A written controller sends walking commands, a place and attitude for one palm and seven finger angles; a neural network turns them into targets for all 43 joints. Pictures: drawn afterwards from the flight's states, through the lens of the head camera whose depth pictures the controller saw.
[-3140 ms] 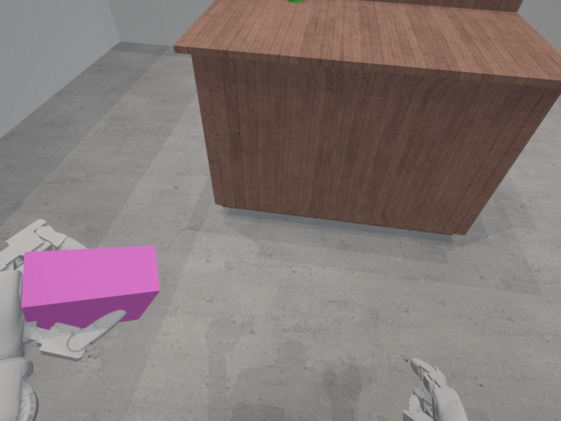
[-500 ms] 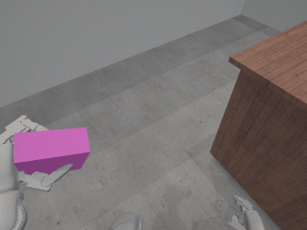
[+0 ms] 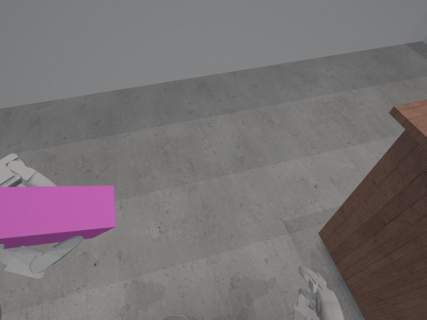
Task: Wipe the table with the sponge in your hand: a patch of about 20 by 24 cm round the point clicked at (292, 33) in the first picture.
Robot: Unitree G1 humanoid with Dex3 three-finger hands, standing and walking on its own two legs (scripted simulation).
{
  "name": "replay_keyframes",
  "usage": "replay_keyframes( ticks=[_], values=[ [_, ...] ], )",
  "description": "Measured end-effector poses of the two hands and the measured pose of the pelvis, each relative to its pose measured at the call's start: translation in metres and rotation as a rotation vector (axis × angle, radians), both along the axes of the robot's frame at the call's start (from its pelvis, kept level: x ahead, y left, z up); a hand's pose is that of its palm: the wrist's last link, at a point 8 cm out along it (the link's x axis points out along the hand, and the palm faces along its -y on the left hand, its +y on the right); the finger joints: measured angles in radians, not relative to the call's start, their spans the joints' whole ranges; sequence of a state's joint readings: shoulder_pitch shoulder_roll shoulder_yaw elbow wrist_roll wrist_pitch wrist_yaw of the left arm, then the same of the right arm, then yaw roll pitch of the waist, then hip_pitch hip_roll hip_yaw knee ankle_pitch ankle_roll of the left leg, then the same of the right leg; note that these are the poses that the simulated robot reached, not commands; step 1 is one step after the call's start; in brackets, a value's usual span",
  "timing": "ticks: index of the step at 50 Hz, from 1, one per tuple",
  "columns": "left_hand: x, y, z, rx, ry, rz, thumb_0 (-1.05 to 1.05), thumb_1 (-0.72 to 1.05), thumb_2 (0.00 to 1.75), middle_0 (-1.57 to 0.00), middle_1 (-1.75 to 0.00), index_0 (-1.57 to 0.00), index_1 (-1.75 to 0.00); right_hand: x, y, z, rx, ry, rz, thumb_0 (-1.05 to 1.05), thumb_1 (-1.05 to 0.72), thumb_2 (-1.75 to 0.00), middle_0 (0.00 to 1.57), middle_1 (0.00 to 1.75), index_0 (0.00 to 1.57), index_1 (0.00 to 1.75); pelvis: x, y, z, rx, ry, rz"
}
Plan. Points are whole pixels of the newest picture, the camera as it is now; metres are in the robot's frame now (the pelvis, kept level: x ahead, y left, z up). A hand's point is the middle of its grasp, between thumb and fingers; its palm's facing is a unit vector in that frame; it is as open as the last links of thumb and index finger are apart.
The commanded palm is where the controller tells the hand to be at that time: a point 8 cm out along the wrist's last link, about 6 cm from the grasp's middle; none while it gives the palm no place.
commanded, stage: walk to a spot facing it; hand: left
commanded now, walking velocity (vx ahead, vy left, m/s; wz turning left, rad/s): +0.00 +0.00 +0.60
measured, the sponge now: (70, 217) +0.22 +0.21 +0.17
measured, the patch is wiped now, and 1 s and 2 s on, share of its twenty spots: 0.00 0.00 0.00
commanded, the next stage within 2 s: turn to face it in 1.72 s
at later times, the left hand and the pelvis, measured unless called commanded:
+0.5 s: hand out of the picture +0.08 +0.27 +0.18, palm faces +0.62 -0.67 -0.41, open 9.3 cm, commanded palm +0.01 +0.29 +0.18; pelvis -0.06 -0.02 -0.01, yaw +18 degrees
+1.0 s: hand out of the picture -0.02 +0.25 +0.18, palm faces +0.77 -0.44 -0.46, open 9.3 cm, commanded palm -0.09 +0.26 +0.18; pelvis -0.06 -0.06 +0.01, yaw +36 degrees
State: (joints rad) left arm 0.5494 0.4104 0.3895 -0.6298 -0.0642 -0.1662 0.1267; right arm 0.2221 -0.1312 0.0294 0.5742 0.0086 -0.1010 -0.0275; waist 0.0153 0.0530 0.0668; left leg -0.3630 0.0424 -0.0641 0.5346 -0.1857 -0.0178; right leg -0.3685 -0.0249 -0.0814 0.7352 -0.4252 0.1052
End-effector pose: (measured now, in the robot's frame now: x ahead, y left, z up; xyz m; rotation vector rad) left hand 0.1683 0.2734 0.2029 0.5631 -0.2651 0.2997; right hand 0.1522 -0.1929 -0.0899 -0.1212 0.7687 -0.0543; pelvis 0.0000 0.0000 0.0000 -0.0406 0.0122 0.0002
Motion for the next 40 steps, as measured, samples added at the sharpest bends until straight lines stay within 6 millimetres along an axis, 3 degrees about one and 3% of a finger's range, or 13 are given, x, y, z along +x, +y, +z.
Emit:
replay_keyframes(
  ticks=[6,9,13,18,22,26,33,40],
  values=[
    [-0.034,-0.008,-0.015,-0.052,0.017,0.178,-0.01,-0.43,1.0,-0.82,-1.35,-0.83,-1.35,0.009,-0.018,-0.019,-0.002,0.015,0.107,0.01,-0.9,-0.89,0.21,0.3,0.21,0.3,-0.015,-0.025,-0.007,0.031,-0.024,0.072],
    [-0.045,-0.014,-0.022,-0.111,0.038,0.211,-0.01,-0.43,1.0,-0.82,-1.35,-0.83,-1.35,0.011,-0.035,-0.011,-0.049,0.018,0.11,0.01,-0.91,-0.89,0.21,0.3,0.21,0.3,-0.02,-0.03,-0.001,0.059,-0.031,0.112],
    [-0.06,-0.018,-0.017,-0.104,0.026,0.203,-0.01,-0.43,1.0,-0.82,-1.35,-0.83,-1.35,0.016,-0.054,0.008,-0.127,-0.012,0.1,0.01,-0.91,-0.89,0.2,0.3,0.2,0.3,-0.026,-0.035,0.006,0.084,-0.022,0.168],
    [-0.091,-0.005,-0.004,-0.05,-0.056,0.224,-0.01,-0.43,1.0,-0.82,-1.35,-0.83,-1.35,0.024,-0.06,0.026,-0.218,-0.061,0.127,0.01,-0.91,-0.89,0.2,0.3,0.2,0.3,-0.038,-0.031,0.002,0.076,0.006,0.225],
    [-0.12,0.014,-0.006,-0.031,-0.132,0.256,-0.01,-0.43,1.0,-0.82,-1.35,-0.83,-1.35,0.025,-0.046,0.026,-0.242,-0.097,0.158,0.01,-0.91,-0.9,0.2,0.3,0.2,0.3,-0.052,-0.02,-0.012,0.07,0.001,0.27],
    [-0.147,0.025,-0.011,-0.024,-0.1,0.313,-0.01,-0.43,1.0,-0.82,-1.35,-0.83,-1.35,0.011,-0.015,0.022,-0.153,-0.076,0.229,0.01,-0.91,-0.9,0.2,0.3,0.2,0.3,-0.063,-0.024,-0.006,0.039,-0.012,0.326],
    [-0.195,0.005,-0.002,-0.041,-0.067,0.415,-0.01,-0.43,1.0,-0.82,-1.35,-0.83,-1.35,-0.011,0.03,0.007,-0.024,-0.006,0.394,0.01,-0.91,-0.89,0.2,0.3,0.2,0.3,-0.069,-0.038,0.004,0.003,-0.017,0.412],
    [-0.22,-0.014,-0.011,-0.023,-0.038,0.577,-0.01,-0.43,1.0,-0.82,-1.35,-0.83,-1.35,0.005,0.037,-0.023,0.003,0.031,0.548,0.01,-0.9,-0.89,0.21,0.3,0.21,0.3,-0.067,-0.065,-0.009,0.041,-0.013,0.514]
  ],
)
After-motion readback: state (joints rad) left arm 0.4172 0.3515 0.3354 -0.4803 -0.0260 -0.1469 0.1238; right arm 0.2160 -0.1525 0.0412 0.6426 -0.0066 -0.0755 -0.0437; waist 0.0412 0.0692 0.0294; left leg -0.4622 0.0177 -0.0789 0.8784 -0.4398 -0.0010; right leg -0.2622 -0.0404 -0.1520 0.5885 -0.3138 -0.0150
